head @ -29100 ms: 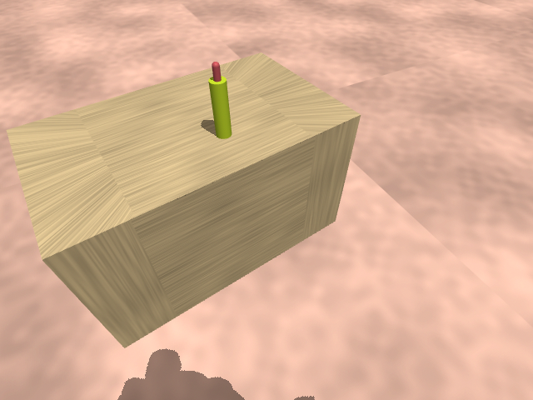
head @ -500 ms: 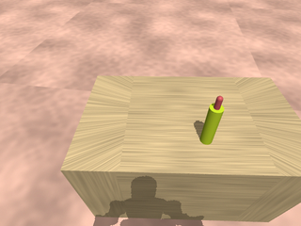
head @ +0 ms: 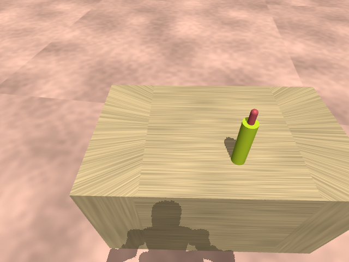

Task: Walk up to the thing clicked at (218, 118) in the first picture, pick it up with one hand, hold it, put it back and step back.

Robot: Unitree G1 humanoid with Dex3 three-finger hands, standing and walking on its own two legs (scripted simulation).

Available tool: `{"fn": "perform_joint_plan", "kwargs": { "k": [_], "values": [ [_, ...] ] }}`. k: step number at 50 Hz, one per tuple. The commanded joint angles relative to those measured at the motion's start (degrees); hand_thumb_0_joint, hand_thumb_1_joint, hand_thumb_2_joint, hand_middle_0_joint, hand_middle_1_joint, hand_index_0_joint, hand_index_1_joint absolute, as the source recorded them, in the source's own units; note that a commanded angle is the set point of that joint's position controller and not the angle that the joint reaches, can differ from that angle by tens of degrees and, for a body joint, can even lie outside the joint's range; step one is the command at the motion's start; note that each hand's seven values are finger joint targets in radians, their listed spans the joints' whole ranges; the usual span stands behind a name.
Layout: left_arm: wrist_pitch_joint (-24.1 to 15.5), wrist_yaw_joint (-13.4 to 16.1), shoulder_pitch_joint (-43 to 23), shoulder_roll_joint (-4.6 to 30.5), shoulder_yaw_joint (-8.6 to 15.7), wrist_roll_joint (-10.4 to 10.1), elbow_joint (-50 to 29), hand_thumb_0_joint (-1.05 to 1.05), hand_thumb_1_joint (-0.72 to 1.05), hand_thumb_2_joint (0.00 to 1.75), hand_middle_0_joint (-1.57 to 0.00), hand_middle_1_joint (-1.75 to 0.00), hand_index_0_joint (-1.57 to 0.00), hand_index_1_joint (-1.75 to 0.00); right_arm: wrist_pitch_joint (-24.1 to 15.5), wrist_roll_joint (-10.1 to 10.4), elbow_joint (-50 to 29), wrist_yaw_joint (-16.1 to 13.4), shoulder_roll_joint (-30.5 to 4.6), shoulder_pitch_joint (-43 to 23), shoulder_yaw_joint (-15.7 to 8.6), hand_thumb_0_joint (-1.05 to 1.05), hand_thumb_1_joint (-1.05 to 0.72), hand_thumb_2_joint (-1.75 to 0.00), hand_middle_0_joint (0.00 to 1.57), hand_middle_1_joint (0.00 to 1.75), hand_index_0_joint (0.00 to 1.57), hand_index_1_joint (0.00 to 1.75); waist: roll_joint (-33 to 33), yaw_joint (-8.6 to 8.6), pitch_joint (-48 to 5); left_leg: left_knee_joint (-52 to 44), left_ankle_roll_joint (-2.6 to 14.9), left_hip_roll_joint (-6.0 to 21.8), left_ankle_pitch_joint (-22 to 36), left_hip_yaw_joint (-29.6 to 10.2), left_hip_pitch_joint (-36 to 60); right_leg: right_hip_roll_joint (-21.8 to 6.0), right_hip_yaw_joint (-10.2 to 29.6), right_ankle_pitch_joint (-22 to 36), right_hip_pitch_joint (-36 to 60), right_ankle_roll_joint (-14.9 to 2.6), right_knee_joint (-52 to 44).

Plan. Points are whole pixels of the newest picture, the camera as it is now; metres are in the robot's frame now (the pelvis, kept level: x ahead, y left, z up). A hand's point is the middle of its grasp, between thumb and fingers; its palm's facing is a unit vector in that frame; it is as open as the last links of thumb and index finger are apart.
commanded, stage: stand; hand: right
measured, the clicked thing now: (245, 137) +0.53 -0.22 -0.06
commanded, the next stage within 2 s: step back in 0.76 s
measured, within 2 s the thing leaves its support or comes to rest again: neither
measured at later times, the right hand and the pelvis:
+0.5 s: hand out of the picture +0.08 -0.25 -0.16, palm faces -0.02 +0.94 -0.33, open 7.4 cm; pelvis +0.01 +0.00 +0.00, yaw +0 degrees
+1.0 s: hand out of the picture +0.06 -0.26 -0.17, palm faces -0.03 +0.92 -0.38, open 7.4 cm; pelvis -0.03 +0.02 -0.01, yaw +1 degrees
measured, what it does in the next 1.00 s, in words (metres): stands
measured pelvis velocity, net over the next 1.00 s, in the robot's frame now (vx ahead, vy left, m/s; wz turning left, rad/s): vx -0.03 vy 0.02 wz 0.01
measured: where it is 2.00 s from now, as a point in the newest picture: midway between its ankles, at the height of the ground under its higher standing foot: outside the picture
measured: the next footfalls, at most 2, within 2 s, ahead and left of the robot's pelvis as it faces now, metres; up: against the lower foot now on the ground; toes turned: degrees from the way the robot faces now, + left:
right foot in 1.54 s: -0.10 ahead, -0.06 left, +0.00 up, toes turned -1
left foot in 1.88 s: -0.18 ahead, +0.19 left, +0.00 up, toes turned -2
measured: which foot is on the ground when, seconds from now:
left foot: down 0.00-1.00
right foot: down 0.00-1.00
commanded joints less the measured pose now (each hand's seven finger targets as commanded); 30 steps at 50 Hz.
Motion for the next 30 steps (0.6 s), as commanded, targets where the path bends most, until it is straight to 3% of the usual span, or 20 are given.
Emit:
{"fn": "perform_joint_plan", "kwargs": {
  "k": [1, 14, 16, 30],
  "values": [
    [-1.27, 0.93, -2.68, 12.15, 1.98, -0.07, -3.44, 0.00, 0.90, 0.90, -0.20, -0.30, -0.20, -0.30, -1.45, -0.19, -3.49, -0.98, -11.99, -1.98, -2.08, 0.00, -0.90, -0.90, 0.20, 0.30, 0.20, 0.30, 1.20, 0.09, -2.53, -4.54, 2.31, 5.57, 2.17, -4.61, -2.72, -6.56, 5.61, 2.26, 1.56, -1.59, -3.21],
    [-1.46, 1.13, -2.31, 12.16, 1.70, -0.12, -3.73, 0.00, 0.90, 0.90, -0.20, -0.30, -0.20, -0.30, -1.45, 0.02, -3.62, -1.07, -12.11, -1.57, -2.01, 0.00, -0.90, -0.90, 0.20, 0.30, 0.20, 0.30, -0.70, -0.10, -4.70, -3.06, 2.13, 6.08, 9.76, -4.30, -0.10, -6.93, 5.01, 10.03, 3.37, -1.54, -2.27],
    [-1.36, 1.16, -2.00, 11.96, 1.69, -0.17, -3.50, 0.00, 0.90, 0.90, -0.20, -0.30, -0.20, -0.30, -1.33, 0.04, -3.49, -1.12, -12.53, -1.61, -2.07, 0.00, -0.90, -0.90, 0.20, 0.30, 0.20, 0.30, -0.11, -0.03, -3.78, -3.30, 2.16, 5.81, 7.82, -4.15, -0.54, -6.82, 4.99, 8.77, 2.76, -1.29, -2.99],
    [-1.41, 1.18, -3.09, 12.17, 1.99, -0.19, -4.19, 0.00, 0.90, 0.90, -0.20, -0.30, -0.20, -0.30, -1.47, 0.03, -4.37, -1.17, -12.33, -2.50, -1.99, 0.00, -0.90, -0.90, 0.20, 0.30, 0.20, 0.30, 0.93, -0.01, -4.44, -3.19, 1.97, 6.10, 10.91, -4.02, -0.02, -7.10, 4.73, 11.40, 3.78, -1.35, -2.56]
  ]
}}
